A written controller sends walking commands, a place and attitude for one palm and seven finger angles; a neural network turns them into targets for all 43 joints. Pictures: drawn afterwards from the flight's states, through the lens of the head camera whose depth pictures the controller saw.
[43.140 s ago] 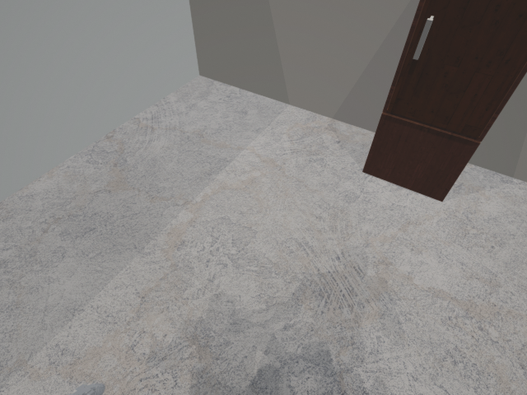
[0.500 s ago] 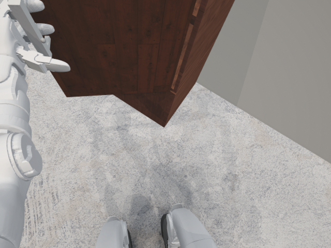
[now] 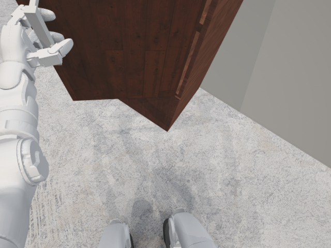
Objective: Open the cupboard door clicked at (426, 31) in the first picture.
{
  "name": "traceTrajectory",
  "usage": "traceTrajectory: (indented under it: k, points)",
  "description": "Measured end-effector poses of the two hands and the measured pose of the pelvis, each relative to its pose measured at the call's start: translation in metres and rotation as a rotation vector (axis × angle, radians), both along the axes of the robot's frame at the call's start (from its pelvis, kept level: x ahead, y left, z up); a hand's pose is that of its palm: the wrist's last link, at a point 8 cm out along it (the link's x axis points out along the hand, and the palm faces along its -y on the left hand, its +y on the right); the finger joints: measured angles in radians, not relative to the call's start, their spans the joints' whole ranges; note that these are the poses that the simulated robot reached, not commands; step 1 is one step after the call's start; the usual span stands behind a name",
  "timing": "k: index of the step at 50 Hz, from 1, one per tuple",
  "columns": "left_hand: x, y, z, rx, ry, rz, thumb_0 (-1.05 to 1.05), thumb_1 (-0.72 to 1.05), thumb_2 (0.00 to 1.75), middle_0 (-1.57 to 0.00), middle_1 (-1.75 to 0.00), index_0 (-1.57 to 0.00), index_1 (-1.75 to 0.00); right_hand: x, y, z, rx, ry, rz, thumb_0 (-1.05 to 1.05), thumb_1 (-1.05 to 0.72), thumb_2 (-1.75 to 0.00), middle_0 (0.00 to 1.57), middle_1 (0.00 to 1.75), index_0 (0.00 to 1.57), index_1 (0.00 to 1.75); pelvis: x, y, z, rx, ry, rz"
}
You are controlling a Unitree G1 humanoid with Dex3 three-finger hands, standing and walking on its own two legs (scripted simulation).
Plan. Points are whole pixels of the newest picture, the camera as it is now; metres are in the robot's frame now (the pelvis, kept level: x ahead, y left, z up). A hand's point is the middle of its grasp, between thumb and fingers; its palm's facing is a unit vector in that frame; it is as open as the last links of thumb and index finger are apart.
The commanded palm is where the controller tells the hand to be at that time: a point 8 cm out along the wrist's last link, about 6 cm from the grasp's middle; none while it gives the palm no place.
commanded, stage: close the thumb around the handle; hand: left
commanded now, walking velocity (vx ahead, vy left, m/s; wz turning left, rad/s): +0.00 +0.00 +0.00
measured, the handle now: (47, 32) +0.60 +0.20 +0.08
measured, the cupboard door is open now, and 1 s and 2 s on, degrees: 41 65 88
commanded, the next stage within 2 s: pull the door open along its arc in 0.24 s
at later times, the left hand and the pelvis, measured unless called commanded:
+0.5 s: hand (58, 49) +0.55 +0.17 +0.08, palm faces +0.01 -1.00 -0.02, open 5.4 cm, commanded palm +0.51 +0.21 +0.08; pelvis +0.00 -0.01 +0.00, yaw +0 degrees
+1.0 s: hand (84, 104) +0.41 +0.12 +0.08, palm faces +0.33 -0.94 +0.05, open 5.8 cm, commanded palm +0.34 +0.16 +0.08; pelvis +0.02 -0.01 +0.02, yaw +1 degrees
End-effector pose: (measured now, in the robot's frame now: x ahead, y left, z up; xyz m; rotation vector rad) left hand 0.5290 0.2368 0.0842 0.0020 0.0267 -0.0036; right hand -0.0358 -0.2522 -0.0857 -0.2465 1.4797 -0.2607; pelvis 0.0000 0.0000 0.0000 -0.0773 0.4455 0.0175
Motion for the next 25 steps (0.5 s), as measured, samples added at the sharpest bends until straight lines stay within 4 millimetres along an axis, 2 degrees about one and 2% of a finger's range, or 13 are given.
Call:
traceTrajectory:
  k: [6,11,25]
  points:
    - [0.001,0.001,-0.003,0.006,0.004,0.006,0.0,0.63,0.78,-0.39,-1.33,-0.39,-1.32,0.004,-0.001,-0.001,-0.005,-0.013,0.002,0.0,-0.91,-0.9,0.2,0.3,0.2,0.3,-0.001,0.0,-0.001,0.0,0.003,-0.002]
    - [0.001,-0.007,-0.003,0.01,-0.004,-0.015,0.01,0.76,0.84,-0.4,-1.34,-0.4,-1.34,0.002,-0.001,-0.003,0.002,-0.005,0.003,0.0,-0.91,-0.9,0.2,0.3,0.2,0.3,-0.001,0.0,-0.002,0.001,0.004,0.0]
    - [-0.003,-0.011,-0.003,0.014,0.003,0.013,0.01,0.79,0.84,-0.38,-1.35,-0.38,-1.35,-0.004,-0.003,-0.002,0.016,-0.007,-0.023,0.0,-0.91,-0.9,0.2,0.3,0.2,0.3,0.0,-0.006,0.001,0.01,-0.004,-0.012]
